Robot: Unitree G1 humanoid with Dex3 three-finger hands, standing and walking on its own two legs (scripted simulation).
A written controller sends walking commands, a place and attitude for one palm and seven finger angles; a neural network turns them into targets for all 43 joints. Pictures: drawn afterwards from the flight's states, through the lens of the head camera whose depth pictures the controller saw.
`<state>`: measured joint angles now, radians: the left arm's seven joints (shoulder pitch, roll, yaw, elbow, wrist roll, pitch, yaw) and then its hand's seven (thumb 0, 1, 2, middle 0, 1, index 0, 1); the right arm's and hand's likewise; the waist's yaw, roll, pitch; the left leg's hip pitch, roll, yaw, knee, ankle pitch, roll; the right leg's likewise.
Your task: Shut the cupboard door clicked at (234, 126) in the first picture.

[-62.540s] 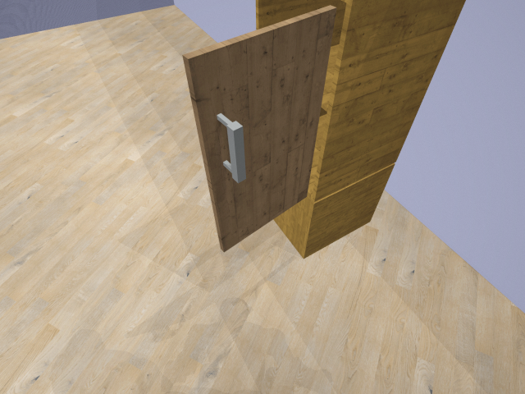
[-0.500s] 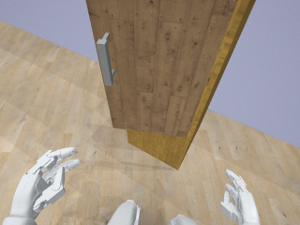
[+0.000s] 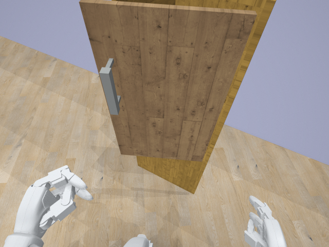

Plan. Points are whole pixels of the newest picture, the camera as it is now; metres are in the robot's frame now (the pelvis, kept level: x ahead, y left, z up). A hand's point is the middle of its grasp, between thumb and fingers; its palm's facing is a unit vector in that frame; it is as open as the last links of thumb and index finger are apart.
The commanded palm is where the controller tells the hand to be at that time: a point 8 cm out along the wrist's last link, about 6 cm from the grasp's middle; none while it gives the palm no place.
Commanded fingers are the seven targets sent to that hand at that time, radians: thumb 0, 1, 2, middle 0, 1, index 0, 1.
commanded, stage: raise the hand and make a fist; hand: left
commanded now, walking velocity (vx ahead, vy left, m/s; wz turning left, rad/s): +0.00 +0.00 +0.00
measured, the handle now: (112, 87) +0.47 +0.17 +0.12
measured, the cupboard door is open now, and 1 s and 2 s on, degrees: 23 23 23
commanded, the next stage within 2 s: bring the fist close to the handle in 0.92 s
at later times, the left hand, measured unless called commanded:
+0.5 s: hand (76, 182) +0.22 +0.19 +0.11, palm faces -0.01 -1.00 -0.05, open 3.1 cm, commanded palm +0.20 +0.24 +0.12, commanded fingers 0.00 0.90 0.90 -1.30 -1.50 -1.30 -1.50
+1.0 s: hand (88, 177) +0.23 +0.17 +0.12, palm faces -0.01 -1.00 -0.04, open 3.1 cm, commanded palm +0.21 +0.22 +0.12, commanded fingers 0.00 0.90 0.90 -1.30 -1.50 -1.30 -1.50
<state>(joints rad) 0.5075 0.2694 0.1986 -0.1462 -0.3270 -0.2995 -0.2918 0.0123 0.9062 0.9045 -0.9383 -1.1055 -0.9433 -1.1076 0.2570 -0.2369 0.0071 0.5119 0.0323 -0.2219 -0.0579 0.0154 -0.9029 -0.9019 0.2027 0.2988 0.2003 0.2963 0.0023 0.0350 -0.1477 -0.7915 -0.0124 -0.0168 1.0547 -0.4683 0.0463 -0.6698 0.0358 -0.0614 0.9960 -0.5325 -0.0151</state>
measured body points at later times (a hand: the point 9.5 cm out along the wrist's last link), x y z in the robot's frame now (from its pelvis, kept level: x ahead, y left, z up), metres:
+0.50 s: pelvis +0.00 +0.00 +0.02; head +0.01 +0.00 +0.47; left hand +0.22 +0.24 +0.12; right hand +0.17 -0.23 -0.04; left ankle +0.03 +0.09 -0.67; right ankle -0.02 -0.12 -0.67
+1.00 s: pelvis +0.01 -0.02 +0.03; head +0.02 -0.03 +0.48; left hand +0.22 +0.22 +0.12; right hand +0.18 -0.25 -0.04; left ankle +0.03 +0.09 -0.67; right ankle -0.02 -0.12 -0.67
